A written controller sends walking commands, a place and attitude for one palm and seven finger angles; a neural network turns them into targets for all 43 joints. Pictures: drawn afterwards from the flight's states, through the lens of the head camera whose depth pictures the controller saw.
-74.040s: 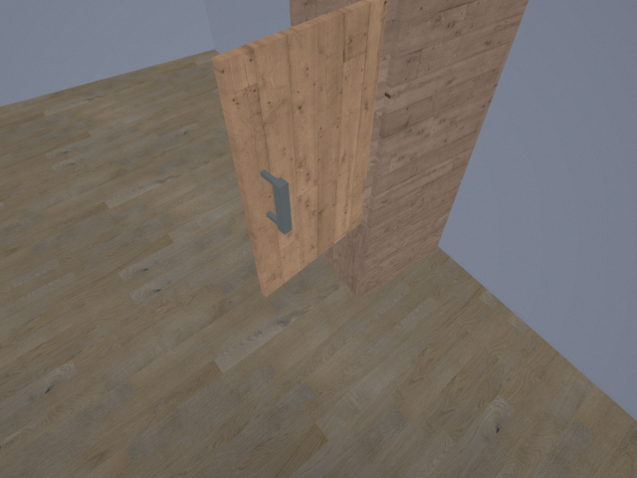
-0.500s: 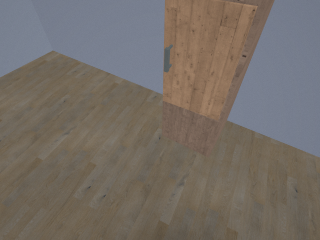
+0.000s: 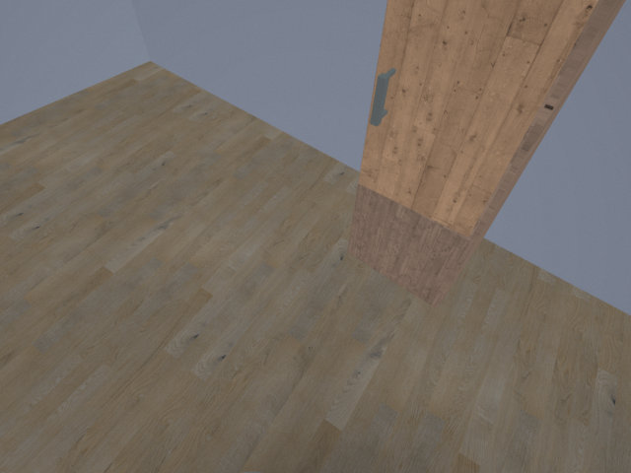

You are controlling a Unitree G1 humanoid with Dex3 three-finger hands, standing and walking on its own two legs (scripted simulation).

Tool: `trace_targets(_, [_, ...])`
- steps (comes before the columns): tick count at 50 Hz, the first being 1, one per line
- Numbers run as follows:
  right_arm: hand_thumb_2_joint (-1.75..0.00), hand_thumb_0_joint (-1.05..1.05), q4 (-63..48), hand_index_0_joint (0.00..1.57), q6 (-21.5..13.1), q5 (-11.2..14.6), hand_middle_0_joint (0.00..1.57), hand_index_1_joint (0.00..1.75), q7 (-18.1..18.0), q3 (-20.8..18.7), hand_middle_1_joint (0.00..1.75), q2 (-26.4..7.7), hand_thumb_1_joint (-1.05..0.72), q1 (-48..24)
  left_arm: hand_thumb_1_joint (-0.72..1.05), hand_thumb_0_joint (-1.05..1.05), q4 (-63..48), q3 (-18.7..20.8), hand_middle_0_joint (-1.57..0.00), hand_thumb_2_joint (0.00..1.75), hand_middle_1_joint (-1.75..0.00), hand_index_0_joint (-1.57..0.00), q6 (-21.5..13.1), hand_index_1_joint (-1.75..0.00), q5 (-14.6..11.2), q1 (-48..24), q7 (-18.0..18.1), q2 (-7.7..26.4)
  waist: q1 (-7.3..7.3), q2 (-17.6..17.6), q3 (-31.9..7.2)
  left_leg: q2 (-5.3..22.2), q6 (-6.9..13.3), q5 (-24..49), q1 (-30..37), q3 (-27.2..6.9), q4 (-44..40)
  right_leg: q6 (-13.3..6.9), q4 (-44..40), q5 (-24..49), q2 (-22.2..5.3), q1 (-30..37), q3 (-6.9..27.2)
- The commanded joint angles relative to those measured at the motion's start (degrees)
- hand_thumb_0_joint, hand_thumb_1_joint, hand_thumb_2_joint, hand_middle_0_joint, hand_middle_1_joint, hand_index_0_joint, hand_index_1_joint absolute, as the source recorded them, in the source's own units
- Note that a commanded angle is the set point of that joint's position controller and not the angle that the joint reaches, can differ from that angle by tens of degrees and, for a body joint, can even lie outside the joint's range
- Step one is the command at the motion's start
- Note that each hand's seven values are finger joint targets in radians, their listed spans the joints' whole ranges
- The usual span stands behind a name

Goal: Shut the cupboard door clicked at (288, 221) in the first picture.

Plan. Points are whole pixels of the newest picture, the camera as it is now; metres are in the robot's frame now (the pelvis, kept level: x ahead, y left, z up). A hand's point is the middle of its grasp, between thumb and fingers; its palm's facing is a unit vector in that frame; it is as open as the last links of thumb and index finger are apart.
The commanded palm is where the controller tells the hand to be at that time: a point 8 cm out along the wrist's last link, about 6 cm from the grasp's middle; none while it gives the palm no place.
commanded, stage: walk to a spot facing it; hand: left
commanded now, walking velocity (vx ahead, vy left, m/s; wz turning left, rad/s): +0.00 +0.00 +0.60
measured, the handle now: (383, 97) +0.90 -0.13 -0.02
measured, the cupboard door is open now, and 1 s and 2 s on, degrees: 3 3 3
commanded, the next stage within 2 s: turn to face it in 1.30 s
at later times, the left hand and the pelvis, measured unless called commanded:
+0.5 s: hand out of the picture +0.02 +0.20 -0.14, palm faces +0.31 -0.90 -0.32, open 7.4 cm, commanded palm none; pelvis -0.01 -0.04 +0.00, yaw +19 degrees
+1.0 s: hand out of the picture -0.03 +0.22 -0.15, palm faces +0.59 -0.77 -0.27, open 7.4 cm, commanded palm none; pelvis +0.05 +0.00 +0.01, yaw +37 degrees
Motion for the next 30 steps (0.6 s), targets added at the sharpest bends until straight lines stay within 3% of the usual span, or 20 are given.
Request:
trace_targets(1, [-0.9, 0.0, -4.7, 0.2, -1.6, -0.3, 0.2, 0.3, 0.1, -1.9, 0.3, -7.8, -0.9, 5.3, 0.9, 0.0, -5.6, 2.8, -0.2, 0.9, -0.3, -0.2, 0.2, -0.3, -0.4, 1.4, 0.3, 9.2, -1.17, 8.1, -3.8, 7.3, 2.9, 22.2, 6.5, -10.6, -15.7, -0.5, 6.9, 12.2, -10.2, -8.5, 2.9])
trace_targets(2, [-0.9, 0.0, -5.1, 0.2, -1.7, -1.1, 0.2, 0.3, -0.4, -3.0, 0.3, -12.9, -0.9, 6.8, 0.9, 0.0, -7.4, 2.2, -0.2, 0.9, -0.3, -0.2, 0.6, -0.3, -0.8, 1.8, 0.2, 6.2, -1.63, 20.4, -3.2, 17.7, 9.5, 33.9, 8.3, -26.3, -21.7, 3.7, 17.6, -12.4, -1.8, -16.1, 2.4])
trace_targets(3, [-0.9, 0.0, -4.1, 0.2, -1.7, -1.2, 0.2, 0.3, -0.8, -3.3, 0.3, -13.6, -0.9, 9.3, 0.9, 0.0, -8.7, 1.8, -0.2, 0.9, -0.3, -0.2, 1.2, -0.3, -0.1, -2.6, 0.5, 7.2, -3.51, 15.9, -3.1, 18.8, 12.4, 24.6, 5.7, -30.4, -25.1, 2.5, 26.7, -16.9, -0.5, -16.5, 9.3])
trace_targets(4, [-0.9, 0.0, -4.6, 0.2, -1.9, -1.3, 0.2, 0.3, -1.1, -3.4, 0.3, -13.8, -0.9, 8.6, 0.9, 0.0, -9.4, 2.3, -0.2, 0.9, -0.3, -0.2, 1.3, -0.3, 0.1, -3.7, 0.4, 6.5, -2.45, 11.9, -3.1, 18.3, 12.1, 19.0, 4.6, -31.3, -25.6, 2.4, 31.2, -13.4, -0.6, -19.6, 12.5])
trace_targets(5, [-0.9, 0.0, -5.5, 0.2, -2.0, -1.1, 0.2, 0.3, -1.4, -3.3, 0.3, -13.3, -0.9, 5.8, 0.9, 0.0, -9.1, 2.4, -0.2, 0.9, -0.3, -0.2, 1.1, -0.3, 0.1, -3.2, 0.1, 6.7, -1.26, 9.6, -2.9, 16.7, 11.5, 15.8, 3.9, -28.9, -25.1, 2.7, 32.6, -9.3, -1.1, -20.6, 13.9])
trace_targets(8, [-0.9, 0.0, -7.0, 0.2, -2.6, -0.8, 0.2, 0.3, -1.7, -2.9, 0.3, -12.0, -0.9, 2.9, 0.9, 0.0, -8.8, 2.4, -0.2, 0.9, -0.3, -0.2, 0.3, -0.3, -0.1, -1.6, -0.6, 6.0, 0.02, 5.0, -6.2, 12.2, 10.5, 20.5, 7.2, -23.7, -23.2, 3.8, 29.3, -3.7, -0.1, -20.2, 13.9])
trace_targets(10, [-0.9, 0.0, -7.0, 0.2, -2.6, -0.8, 0.2, 0.3, -1.7, -3.2, 0.3, -12.3, -0.9, 3.0, 0.9, 0.0, -9.4, 2.2, -0.2, 0.9, -0.3, -0.2, 0.3, -0.3, -0.3, -1.5, -0.6, 5.4, -0.33, 6.1, -7.9, 11.5, 10.9, 22.4, 8.9, -23.2, -22.2, 4.2, 24.9, -4.7, 0.6, -19.0, 13.6])
trace_targets(14, [-0.9, 0.0, -7.7, 0.2, -1.8, -1.0, 0.2, 0.3, -1.3, -4.0, 0.3, -13.0, -0.9, 2.6, 0.9, 0.0, -10.9, 1.9, -0.2, 0.9, -0.3, -0.2, 0.3, -0.3, -0.4, -1.6, -0.4, 5.1, -0.73, 7.8, -8.8, 10.2, 10.8, 22.7, 7.6, -25.3, -21.4, 3.9, 14.8, -6.1, 2.9, -14.0, 12.8])
trace_targets(17, [-0.9, 0.0, -9.5, 0.2, -1.2, -0.7, 0.2, 0.3, -0.9, -4.4, 0.3, -12.8, -0.9, -1.0, 0.9, 0.0, -10.0, 2.3, -0.2, 0.9, -0.3, -0.2, 0.2, -0.3, -0.6, 3.5, -0.1, 6.2, 1.62, 9.9, -8.5, 6.6, 8.3, 18.9, 0.5, -24.5, -19.3, 3.4, 2.6, -1.0, 4.8, -3.3, 11.6])
trace_targets(18, [-0.9, 0.0, -10.3, 0.2, -1.1, -0.2, 0.2, 0.3, -0.7, -4.4, 0.3, -12.2, -0.9, -2.5, 0.9, 0.0, -9.5, 2.7, -0.2, 0.9, -0.3, -0.2, -0.2, -0.3, -0.5, 6.8, 0.1, 7.7, 3.59, 7.4, -9.6, 4.3, 6.3, 15.0, -4.1, -23.7, -16.5, 3.2, -6.4, 4.2, 3.9, 3.9, 12.3])
trace_targets(19, [-0.9, 0.0, -11.3, 0.2, -0.9, 0.4, 0.2, 0.3, -0.4, -4.3, 0.3, -9.1, -0.9, -2.7, 0.9, 0.0, -9.6, 3.5, -0.2, 0.9, -0.3, -0.2, -0.6, -0.3, 0.1, 8.1, 0.5, 11.1, 4.04, -2.0, -8.4, -1.3, 2.6, 3.8, -13.3, -18.5, -8.6, 0.1, -15.4, -1.4, -5.5, 9.7, 21.7])
trace_targets(20, [-0.9, 0.0, -12.4, 0.2, -1.1, 0.2, 0.2, 0.3, 0.0, -4.1, 0.3, -6.4, -0.9, -2.4, 0.9, 0.0, -10.5, 4.3, -0.2, 0.9, -0.3, -0.2, -0.8, -0.3, 0.8, 6.5, 0.7, 15.7, 4.05, -15.5, -5.9, -8.5, -1.5, -7.1, -19.6, -7.3, 7.7, -7.0, -21.0, -3.5, -21.0, 6.9, 37.8])
trace_targets(21, [-0.9, 0.0, -12.3, 0.2, -0.7, -0.7, 0.2, 0.3, 0.4, -4.6, 0.3, -8.4, -0.9, -2.2, 0.9, 0.0, -12.0, 3.4, -0.2, 0.9, -0.3, -0.2, -0.4, -0.3, 0.3, 2.5, 0.7, 15.3, 2.27, -9.0, -4.2, -5.2, -0.8, -9.8, -16.3, -8.7, 21.4, -9.8, -20.5, -3.2, -23.8, -2.6, 34.5])
trace_targets(22, [-0.9, 0.0, -11.9, 0.2, -0.2, -0.6, 0.2, 0.3, 0.5, -4.7, 0.3, -7.5, -0.9, -2.4, 0.9, 0.0, -12.4, 3.5, -0.2, 0.9, -0.3, -0.2, -0.9, -0.3, 0.3, 0.5, 0.9, 12.9, 0.77, -10.1, -3.9, -3.7, -0.7, -7.3, -17.5, -9.4, 27.9, -9.0, -18.5, 0.3, -20.2, -3.7, 33.5])
trace_targets(23, [-0.9, 0.0, -11.5, 0.2, 0.0, -0.5, 0.2, 0.3, 0.8, -4.7, 0.3, -8.0, -0.9, -1.6, 0.9, 0.0, -12.8, 3.2, -0.2, 0.9, -0.3, -0.2, -0.9, -0.3, 0.2, -1.6, 1.1, 11.3, -0.42, -10.7, -3.8, -1.9, -1.0, -5.1, -17.8, -8.8, 30.9, -8.7, -16.5, 6.3, -18.8, -3.5, 28.9])
trace_targets(24, [-0.9, 0.0, -11.2, 0.2, -0.1, -0.5, 0.2, 0.3, 1.2, -4.3, 0.3, -7.6, -0.9, -1.8, 0.9, 0.0, -13.0, 2.5, -0.2, 0.9, -0.3, -0.2, -1.2, -0.3, 0.2, -3.0, 1.0, 9.8, -1.22, -10.3, -2.2, -0.7, -1.7, -2.5, -17.3, -7.2, 31.0, -8.0, -13.6, 15.4, -15.7, -2.7, 21.8])
trace_targets(25, [-0.9, 0.0, -11.4, 0.2, -0.1, -0.2, 0.2, 0.3, 1.5, -3.9, 0.3, -7.0, -0.9, -2.4, 0.9, 0.0, -12.9, 2.5, -0.2, 0.9, -0.3, -0.2, -1.4, -0.3, 0.3, -2.2, 0.9, 9.6, -1.07, -10.3, -2.4, -0.7, -2.3, -2.1, -16.4, -5.6, 28.3, -7.4, -11.7, 23.5, -14.6, -1.3, 17.8])
trace_targets(27, [-0.9, 0.0, -12.3, 0.2, -0.1, 0.1, 0.2, 0.3, 1.6, -3.3, 0.3, -6.3, -0.9, -4.9, 0.9, 0.0, -12.1, 2.9, -0.2, 0.9, -0.3, -0.2, -1.6, -0.3, 0.4, 1.2, 0.9, 10.9, 0.65, -9.8, -3.8, -0.6, -2.7, -2.9, -14.0, -2.9, 20.4, -6.8, -9.0, 32.8, -14.5, 2.9, 14.3])
trace_targets(28, [-0.9, 0.0, -12.8, 0.2, -0.2, 0.2, 0.2, 0.3, 1.8, -3.0, 0.3, -6.0, -0.9, -6.2, 0.9, 0.0, -11.5, 3.2, -0.2, 0.9, -0.3, -0.2, -1.6, -0.3, 0.5, 2.6, 0.9, 11.7, 1.55, -9.6, -4.2, -0.5, -2.6, -3.5, -13.0, -1.7, 15.7, -6.5, -7.9, 35.5, -14.9, 5.1, 13.3])
trace_targets(30, [-0.9, 0.0, -13.6, 0.2, -0.4, 0.2, 0.2, 0.3, 2.0, -2.4, 0.3, -5.3, -0.9, -8.2, 0.9, 0.0, -10.6, 3.7, -0.2, 0.9, -0.3, -0.2, -1.5, -0.3, 0.4, 5.7, 0.6, 13.2, 3.18, -10.9, -5.1, -0.7, -2.1, -3.0, -10.8, 0.4, 9.8, -5.9, -8.2, 32.8, -15.6, 7.2, 12.8])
